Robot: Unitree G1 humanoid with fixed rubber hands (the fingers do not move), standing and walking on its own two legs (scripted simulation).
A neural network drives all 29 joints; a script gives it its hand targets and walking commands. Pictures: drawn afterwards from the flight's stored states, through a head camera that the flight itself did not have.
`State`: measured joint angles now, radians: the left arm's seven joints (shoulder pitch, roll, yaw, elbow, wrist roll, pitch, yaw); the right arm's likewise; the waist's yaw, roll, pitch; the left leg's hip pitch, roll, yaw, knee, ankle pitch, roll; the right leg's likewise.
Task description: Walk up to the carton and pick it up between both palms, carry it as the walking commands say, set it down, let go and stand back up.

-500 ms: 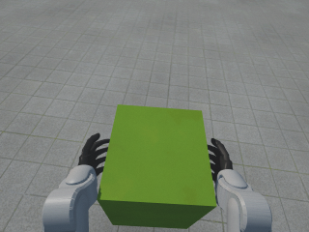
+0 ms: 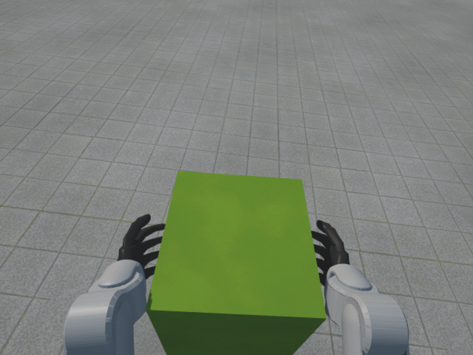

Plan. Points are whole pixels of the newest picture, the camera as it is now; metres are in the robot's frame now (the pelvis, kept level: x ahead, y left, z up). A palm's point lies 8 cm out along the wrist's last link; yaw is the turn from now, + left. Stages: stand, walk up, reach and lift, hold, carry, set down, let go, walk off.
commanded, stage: carry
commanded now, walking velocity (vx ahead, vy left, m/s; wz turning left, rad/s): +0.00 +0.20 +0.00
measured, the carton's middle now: (233, 272) +0.26 +0.01 +0.02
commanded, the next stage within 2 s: none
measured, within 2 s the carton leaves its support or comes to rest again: neither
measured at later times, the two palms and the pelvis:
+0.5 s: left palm out of the picture +0.18 +0.31 +0.10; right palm (229, 306) +0.18 +0.02 +0.10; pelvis -0.06 +0.16 +0.00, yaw +0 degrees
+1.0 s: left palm out of the picture +0.13 +0.45 +0.11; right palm out of the picture +0.12 +0.16 +0.11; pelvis -0.11 +0.31 +0.00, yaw +1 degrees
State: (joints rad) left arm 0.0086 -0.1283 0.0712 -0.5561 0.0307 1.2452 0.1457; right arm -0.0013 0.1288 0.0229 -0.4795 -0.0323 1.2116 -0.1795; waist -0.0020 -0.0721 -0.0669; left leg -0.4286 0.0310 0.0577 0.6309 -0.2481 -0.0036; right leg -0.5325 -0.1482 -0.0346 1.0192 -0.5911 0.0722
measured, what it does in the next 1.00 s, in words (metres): steps to the left: right foot, then left foot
